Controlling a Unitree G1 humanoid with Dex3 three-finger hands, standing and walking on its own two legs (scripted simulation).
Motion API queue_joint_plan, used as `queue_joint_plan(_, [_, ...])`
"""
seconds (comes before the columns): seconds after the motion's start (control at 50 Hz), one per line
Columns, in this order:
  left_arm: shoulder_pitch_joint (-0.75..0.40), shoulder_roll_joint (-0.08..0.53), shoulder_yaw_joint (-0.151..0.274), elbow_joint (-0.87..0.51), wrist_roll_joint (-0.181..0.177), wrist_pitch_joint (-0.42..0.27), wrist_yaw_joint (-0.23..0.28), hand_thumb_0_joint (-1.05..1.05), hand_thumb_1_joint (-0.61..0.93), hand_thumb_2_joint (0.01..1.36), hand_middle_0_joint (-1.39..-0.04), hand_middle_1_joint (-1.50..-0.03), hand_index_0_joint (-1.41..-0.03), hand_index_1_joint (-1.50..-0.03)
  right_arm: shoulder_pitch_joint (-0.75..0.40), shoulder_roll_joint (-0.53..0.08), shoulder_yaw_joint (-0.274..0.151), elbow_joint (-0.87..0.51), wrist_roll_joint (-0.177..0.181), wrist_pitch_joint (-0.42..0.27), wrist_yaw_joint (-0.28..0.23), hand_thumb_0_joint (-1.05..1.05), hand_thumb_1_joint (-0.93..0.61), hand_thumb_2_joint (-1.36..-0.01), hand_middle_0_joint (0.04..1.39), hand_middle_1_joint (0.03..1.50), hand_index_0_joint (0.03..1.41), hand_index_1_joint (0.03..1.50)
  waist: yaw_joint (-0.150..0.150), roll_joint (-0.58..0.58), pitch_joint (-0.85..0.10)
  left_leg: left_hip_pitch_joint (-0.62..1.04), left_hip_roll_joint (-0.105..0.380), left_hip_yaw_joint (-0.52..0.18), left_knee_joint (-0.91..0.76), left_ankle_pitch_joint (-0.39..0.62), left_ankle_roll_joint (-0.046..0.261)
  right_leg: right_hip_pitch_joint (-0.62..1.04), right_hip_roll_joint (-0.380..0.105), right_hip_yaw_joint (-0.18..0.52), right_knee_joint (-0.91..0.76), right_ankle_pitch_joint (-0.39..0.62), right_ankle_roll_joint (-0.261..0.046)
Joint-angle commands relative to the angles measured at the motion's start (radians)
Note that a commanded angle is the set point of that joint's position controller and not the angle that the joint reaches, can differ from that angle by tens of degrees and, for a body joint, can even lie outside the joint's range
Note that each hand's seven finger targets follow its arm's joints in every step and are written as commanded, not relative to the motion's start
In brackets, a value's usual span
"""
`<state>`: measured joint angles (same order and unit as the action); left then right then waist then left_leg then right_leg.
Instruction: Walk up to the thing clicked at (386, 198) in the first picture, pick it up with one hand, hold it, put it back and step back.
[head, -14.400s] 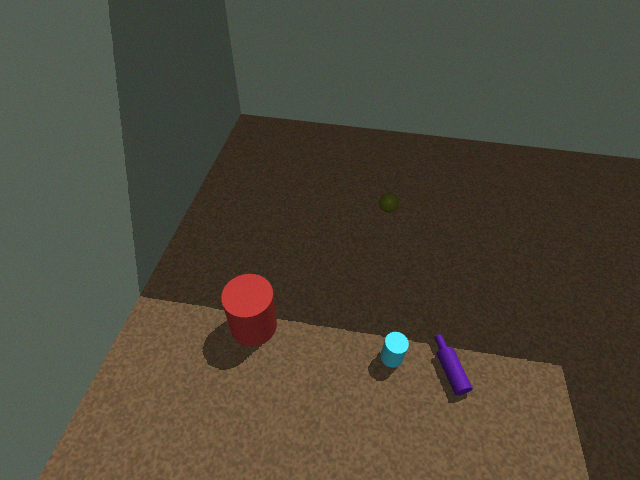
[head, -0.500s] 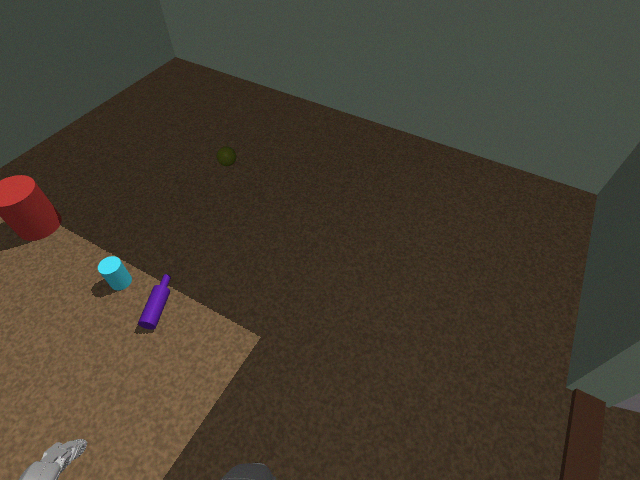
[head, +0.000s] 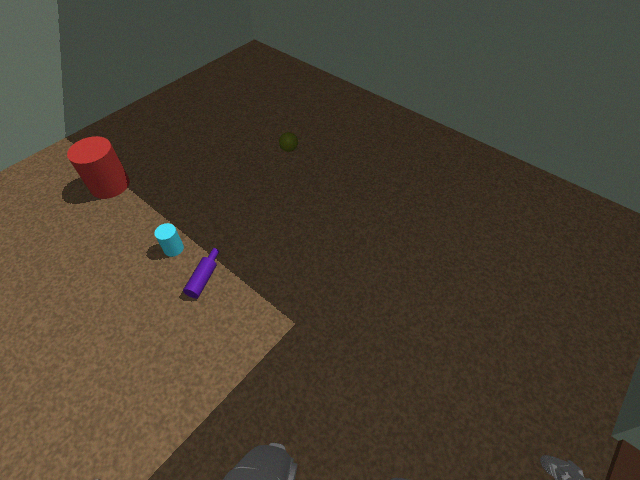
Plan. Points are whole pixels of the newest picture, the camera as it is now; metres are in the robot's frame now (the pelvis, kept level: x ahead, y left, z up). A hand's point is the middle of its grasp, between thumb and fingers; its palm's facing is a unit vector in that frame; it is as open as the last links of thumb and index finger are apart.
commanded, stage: walk up
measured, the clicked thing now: (288, 141) +1.51 +0.25 -0.70
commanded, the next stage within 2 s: stand in 0.76 s
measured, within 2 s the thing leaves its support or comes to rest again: neither
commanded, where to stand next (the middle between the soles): +0.07 +0.01 m, yaw +2 degrees
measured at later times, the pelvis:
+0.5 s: pelvis +0.00 +0.00 +0.02, yaw +5 degrees
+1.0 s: pelvis +0.00 +0.00 +0.03, yaw +5 degrees
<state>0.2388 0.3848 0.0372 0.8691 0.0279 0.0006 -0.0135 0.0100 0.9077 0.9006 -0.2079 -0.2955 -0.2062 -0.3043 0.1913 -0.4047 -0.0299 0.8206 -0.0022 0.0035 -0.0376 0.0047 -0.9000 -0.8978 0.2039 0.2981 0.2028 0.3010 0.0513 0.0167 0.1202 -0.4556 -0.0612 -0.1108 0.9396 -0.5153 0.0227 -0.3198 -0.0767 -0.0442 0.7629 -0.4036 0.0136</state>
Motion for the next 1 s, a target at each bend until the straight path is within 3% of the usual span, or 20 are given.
queue_joint_plan(0.0, [-0.066, 0.277, 0.074, -0.081, 0.002, -0.035, 0.019, 0.000, 0.900, 0.900, -0.200, -0.300, -0.200, -0.300, 0.034, -0.211, -0.076, -0.034, 0.001, -0.048, 0.007, 0.000, -0.900, -0.900, 0.200, 0.300, 0.200, 0.300, -0.042, -0.170, -0.034, -0.012, 0.027, 0.065, -0.061, 0.016, 0.017, 0.034, -0.218, 0.214, -0.295, 0.280, -0.210])
queue_joint_plan(0.02, [-0.046, 0.260, 0.069, -0.064, 0.003, -0.037, 0.020, 0.000, 0.900, 0.900, -0.200, -0.300, -0.200, -0.300, 0.035, -0.176, -0.066, -0.022, 0.003, -0.048, 0.015, 0.000, -0.900, -0.900, 0.200, 0.300, 0.200, 0.300, -0.026, -0.198, -0.056, 0.026, 0.020, 0.082, -0.116, 0.080, 0.015, 0.051, -0.170, 0.165, -0.274, 0.290, -0.177])
queue_joint_plan(0.06, [-0.041, 0.274, 0.067, -0.058, -0.004, -0.033, 0.011, 0.000, 0.900, 0.900, -0.200, -0.300, -0.200, -0.300, 0.057, -0.155, -0.058, -0.004, 0.003, -0.054, 0.024, 0.000, -0.900, -0.900, 0.200, 0.300, 0.200, 0.300, -0.030, -0.247, -0.105, 0.157, -0.001, 0.147, -0.284, 0.220, 0.002, 0.039, -0.138, 0.116, -0.212, 0.355, -0.156])
queue_joint_plan(0.1, [-0.050, 0.253, 0.057, -0.066, -0.013, -0.019, 0.003, 0.000, 0.900, 0.900, -0.200, -0.300, -0.200, -0.300, 0.085, -0.162, -0.063, 0.026, -0.002, -0.065, 0.018, 0.000, -0.900, -0.900, 0.200, 0.300, 0.200, 0.300, -0.050, -0.236, -0.144, 0.252, -0.009, 0.145, -0.431, 0.280, 0.007, 0.035, -0.127, 0.076, -0.132, 0.336, -0.129])
queue_joint_plan(0.12, [-0.047, 0.216, 0.045, -0.067, -0.016, -0.015, 0.003, 0.000, 0.900, 0.900, -0.200, -0.300, -0.200, -0.300, 0.075, -0.171, -0.066, 0.032, -0.010, -0.072, 0.014, 0.000, -0.900, -0.900, 0.200, 0.300, 0.200, 0.300, -0.051, -0.189, -0.163, 0.305, 0.031, 0.059, -0.457, 0.302, 0.019, -0.006, -0.116, 0.057, -0.075, 0.291, -0.104])
queue_joint_plan(0.14, [-0.040, 0.167, 0.030, -0.080, -0.021, -0.011, 0.005, 0.000, 0.900, 0.900, -0.200, -0.300, -0.200, -0.300, 0.064, -0.216, -0.073, 0.028, -0.021, -0.081, 0.009, 0.000, -0.900, -0.900, 0.200, 0.300, 0.200, 0.300, -0.050, -0.052, -0.199, 0.371, 0.162, -0.167, -0.495, 0.352, 0.068, -0.103, -0.075, 0.040, 0.029, 0.165, -0.059])
queue_joint_plan(0.16, [-0.016, 0.138, 0.022, -0.068, -0.035, -0.003, 0.005, 0.000, 0.900, 0.900, -0.200, -0.300, -0.200, -0.300, 0.015, -0.274, -0.076, 0.007, -0.020, -0.085, 0.007, 0.000, -0.900, -0.900, 0.200, 0.300, 0.200, 0.300, -0.021, 0.040, -0.189, 0.318, 0.339, -0.406, -0.529, 0.326, 0.174, -0.144, 0.006, 0.030, 0.040, -0.114, -0.021])
queue_joint_plan(0.18, [-0.048, 0.209, 0.039, -0.040, -0.026, 0.001, 0.015, 0.000, 0.900, 0.900, -0.200, -0.300, -0.200, -0.300, -0.015, -0.316, -0.088, 0.020, -0.011, -0.079, 0.010, 0.000, -0.900, -0.900, 0.200, 0.300, 0.200, 0.300, -0.049, 0.055, -0.160, 0.187, 0.363, -0.425, -0.541, 0.264, 0.238, -0.054, -0.019, 0.072, 0.072, -0.211, -0.029])
queue_joint_plan(0.22, [-0.044, 0.212, 0.043, -0.021, -0.024, -0.008, 0.013, 0.000, 0.900, 0.900, -0.200, -0.300, -0.200, -0.300, -0.076, -0.261, -0.062, 0.027, -0.011, -0.071, 0.012, 0.000, -0.900, -0.900, 0.200, 0.300, 0.200, 0.300, -0.020, 0.047, -0.117, 0.135, 0.260, -0.256, -0.504, 0.281, 0.169, 0.005, -0.012, 0.064, -0.049, -0.116, -0.043])
queue_joint_plan(0.26, [0.008, 0.210, 0.043, 0.011, -0.027, -0.024, 0.012, 0.000, 0.900, 0.900, -0.200, -0.300, -0.200, -0.300, -0.116, -0.207, -0.037, 0.031, 0.002, -0.069, 0.013, 0.000, -0.900, -0.900, 0.200, 0.300, 0.200, 0.300, 0.010, 0.048, -0.127, 0.117, 0.170, -0.100, -0.407, 0.431, 0.068, 0.098, -0.036, 0.083, -0.240, 0.155, -0.056])
queue_joint_plan(0.3, [-0.057, 0.261, 0.045, 0.013, -0.019, -0.031, 0.016, 0.000, 0.900, 0.900, -0.200, -0.300, -0.200, -0.300, -0.097, -0.177, -0.031, 0.063, 0.006, -0.061, 0.020, 0.000, -0.900, -0.900, 0.200, 0.300, 0.200, 0.300, -0.027, -0.024, -0.107, 0.122, 0.078, -0.010, -0.334, 0.355, 0.013, 0.065, -0.125, 0.209, -0.350, 0.157, -0.110])
queue_joint_plan(0.32, [-0.112, 0.266, 0.043, 0.005, -0.017, -0.028, 0.013, 0.000, 0.900, 0.900, -0.200, -0.300, -0.200, -0.300, -0.053, -0.177, -0.032, 0.090, 0.001, -0.058, 0.022, 0.000, -0.900, -0.900, 0.200, 0.300, 0.200, 0.300, -0.056, -0.033, -0.100, 0.157, 0.070, -0.011, -0.366, 0.250, 0.012, 0.025, -0.146, 0.222, -0.348, 0.078, -0.127])
queue_joint_plan(0.34, [-0.145, 0.257, 0.038, 0.002, -0.017, -0.023, 0.010, 0.000, 0.900, 0.900, -0.200, -0.300, -0.200, -0.300, -0.039, -0.180, -0.031, 0.111, -0.003, -0.058, 0.022, 0.000, -0.900, -0.900, 0.200, 0.300, 0.200, 0.300, -0.066, -0.038, -0.086, 0.197, 0.079, -0.036, -0.423, 0.198, 0.017, -0.015, -0.136, 0.206, -0.342, 0.033, -0.114])
queue_joint_plan(0.38, [-0.145, 0.219, 0.024, 0.017, -0.024, -0.017, 0.004, 0.000, 0.900, 0.900, -0.200, -0.300, -0.200, -0.300, -0.077, -0.204, -0.033, 0.123, -0.010, -0.063, 0.025, 0.000, -0.900, -0.900, 0.200, 0.300, 0.200, 0.300, -0.049, -0.006, -0.072, 0.186, 0.130, -0.117, -0.507, 0.149, 0.040, -0.003, -0.054, 0.114, -0.312, -0.003, -0.067])
queue_joint_plan(0.42, [-0.120, 0.216, 0.024, 0.051, -0.020, -0.021, 0.004, 0.000, 0.900, 0.900, -0.200, -0.300, -0.200, -0.300, -0.102, -0.203, -0.029, 0.130, -0.007, -0.064, 0.028, 0.000, -0.900, -0.900, 0.200, 0.300, 0.200, 0.300, -0.031, -0.021, -0.089, 0.146, 0.163, -0.140, -0.515, 0.180, 0.053, 0.078, -0.036, 0.084, -0.325, 0.015, -0.062])
queue_joint_plan(0.48, [-0.139, 0.220, 0.025, 0.069, -0.021, -0.030, 0.005, 0.000, 0.900, 0.900, -0.200, -0.300, -0.200, -0.300, -0.092, -0.183, -0.016, 0.153, -0.003, -0.067, 0.026, 0.000, -0.900, -0.900, 0.200, 0.300, 0.200, 0.300, -0.042, -0.038, -0.136, 0.178, 0.128, -0.065, -0.487, 0.330, 0.030, 0.147, -0.073, 0.113, -0.371, 0.120, -0.071])
queue_joint_plan(0.56, [-0.160, 0.209, 0.022, 0.097, -0.030, -0.028, 0.007, 0.000, 0.900, 0.900, -0.200, -0.300, -0.200, -0.300, -0.102, -0.186, -0.012, 0.184, -0.002, -0.068, 0.023, 0.000, -0.900, -0.900, 0.200, 0.300, 0.200, 0.300, -0.037, -0.003, -0.171, 0.231, 0.138, -0.062, -0.496, 0.484, 0.023, 0.176, -0.065, 0.077, -0.361, 0.226, -0.058])
queue_joint_plan(0.72, [-0.189, 0.194, 0.017, 0.142, -0.030, -0.018, 0.006, 0.000, 0.900, 0.900, -0.200, -0.300, -0.200, -0.300, -0.137, -0.187, -0.010, 0.217, -0.003, -0.060, 0.019, 0.000, -0.900, -0.900, 0.200, 0.300, 0.200, 0.300, -0.037, 0.008, -0.159, 0.237, 0.150, -0.068, -0.554, 0.492, 0.020, 0.214, -0.060, 0.050, -0.400, 0.226, -0.043])
queue_joint_plan(0.8, [-0.196, 0.192, 0.009, 0.178, -0.030, -0.026, 0.015, 0.000, 0.900, 0.900, -0.200, -0.300, -0.200, -0.300, -0.153, -0.169, -0.005, 0.230, -0.001, -0.047, 0.023, 0.000, -0.900, -0.900, 0.200, 0.300, 0.200, 0.300, -0.039, 0.008, -0.164, 0.286, 0.172, -0.061, -0.561, 0.648, -0.001, 0.239, -0.051, 0.066, -0.423, 0.308, -0.029])
queue_joint_plan(0.98, [-0.204, 0.192, 0.004, 0.218, -0.024, -0.028, 0.017, 0.000, 0.900, 0.900, -0.200, -0.300, -0.200, -0.300, -0.190, -0.166, -0.009, 0.251, 0.002, -0.033, 0.029, 0.000, -0.900, -0.900, 0.200, 0.300, 0.200, 0.300, -0.042, -0.019, -0.162, 0.322, 0.168, -0.043, -0.616, 0.501, -0.009, 0.228, -0.055, 0.076, -0.484, 0.250, -0.023])
